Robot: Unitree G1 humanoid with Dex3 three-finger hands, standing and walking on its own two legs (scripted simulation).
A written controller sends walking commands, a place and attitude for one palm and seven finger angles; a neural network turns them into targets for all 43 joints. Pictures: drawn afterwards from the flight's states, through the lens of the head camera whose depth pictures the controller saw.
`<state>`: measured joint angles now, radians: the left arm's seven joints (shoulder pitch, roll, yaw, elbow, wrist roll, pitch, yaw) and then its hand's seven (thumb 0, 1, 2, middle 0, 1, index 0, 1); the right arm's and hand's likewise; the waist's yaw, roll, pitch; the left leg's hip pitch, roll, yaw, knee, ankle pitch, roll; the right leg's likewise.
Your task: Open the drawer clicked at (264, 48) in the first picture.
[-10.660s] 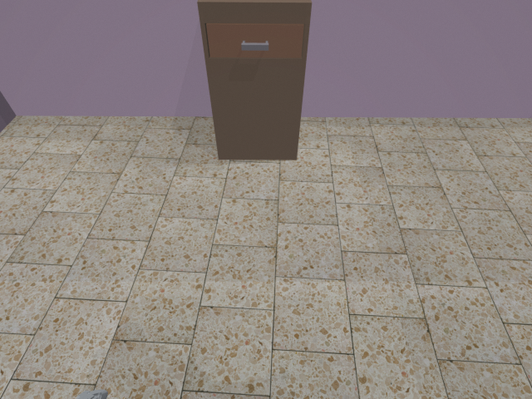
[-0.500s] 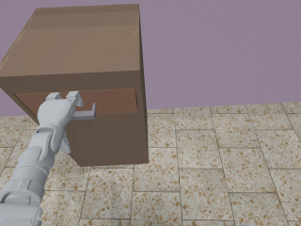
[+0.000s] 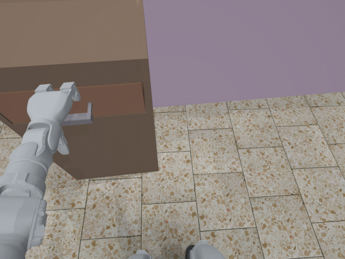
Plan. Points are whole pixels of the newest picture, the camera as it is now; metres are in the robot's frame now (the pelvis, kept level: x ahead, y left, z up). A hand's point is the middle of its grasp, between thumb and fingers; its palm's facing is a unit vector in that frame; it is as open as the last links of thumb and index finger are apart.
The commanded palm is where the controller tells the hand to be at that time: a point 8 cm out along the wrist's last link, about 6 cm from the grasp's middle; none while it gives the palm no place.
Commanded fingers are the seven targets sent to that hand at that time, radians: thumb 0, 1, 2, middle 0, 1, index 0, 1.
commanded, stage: move the hooked fingers above the handle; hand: left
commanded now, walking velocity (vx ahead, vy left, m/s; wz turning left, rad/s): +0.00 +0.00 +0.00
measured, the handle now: (71, 113) +0.51 +0.28 -0.05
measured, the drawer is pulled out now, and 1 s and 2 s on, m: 0.00 0.00 0.00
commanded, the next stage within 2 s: lower the fingers behind the handle in 0.78 s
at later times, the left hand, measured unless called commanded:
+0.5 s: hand (68, 115) +0.46 +0.26 +0.00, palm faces -0.08 -0.03 -1.00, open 13.8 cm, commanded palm +0.45 +0.26 +0.06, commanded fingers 0.00 -0.50 0.30 -0.30 -1.20 -0.30 -1.20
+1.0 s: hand (64, 119) +0.45 +0.27 +0.00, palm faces -0.09 -0.03 -1.00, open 13.9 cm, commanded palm +0.44 +0.26 +0.05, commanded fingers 0.00 -0.50 0.30 -0.30 -1.20 -0.30 -1.20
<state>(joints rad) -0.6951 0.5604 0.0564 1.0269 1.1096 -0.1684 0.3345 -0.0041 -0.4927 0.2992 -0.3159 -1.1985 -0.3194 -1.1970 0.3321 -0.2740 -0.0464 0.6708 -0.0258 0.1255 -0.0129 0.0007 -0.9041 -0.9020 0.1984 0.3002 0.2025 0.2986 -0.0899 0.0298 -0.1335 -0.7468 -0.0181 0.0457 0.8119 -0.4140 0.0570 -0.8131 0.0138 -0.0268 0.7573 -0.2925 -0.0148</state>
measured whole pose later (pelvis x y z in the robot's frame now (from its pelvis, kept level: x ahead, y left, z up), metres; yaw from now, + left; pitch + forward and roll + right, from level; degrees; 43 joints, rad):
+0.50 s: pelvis +0.01 +0.00 +0.00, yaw +0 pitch +21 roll -2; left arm -0.72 0.53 0.03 1.05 1.11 -0.14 0.35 0.00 -0.49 0.30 -0.32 -1.20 -0.32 -1.20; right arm 0.34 -0.26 -0.05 0.68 -0.03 0.14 0.00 0.00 -0.90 -0.90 0.20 0.30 0.20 0.30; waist -0.09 0.05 -0.15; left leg -0.76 -0.01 0.04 0.83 -0.43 0.06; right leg -0.82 0.02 -0.03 0.76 -0.31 -0.01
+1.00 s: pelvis +0.01 -0.01 +0.00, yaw +0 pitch +21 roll -1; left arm -0.67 0.56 0.05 1.03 1.10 -0.18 0.35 0.00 -0.49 0.30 -0.32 -1.20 -0.32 -1.20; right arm 0.32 -0.28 -0.05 0.67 -0.03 0.15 -0.01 0.00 -0.90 -0.90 0.20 0.30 0.20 0.30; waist -0.08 0.04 -0.15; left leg -0.74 -0.01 0.03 0.81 -0.43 0.05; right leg -0.81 0.03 -0.04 0.75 -0.31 -0.03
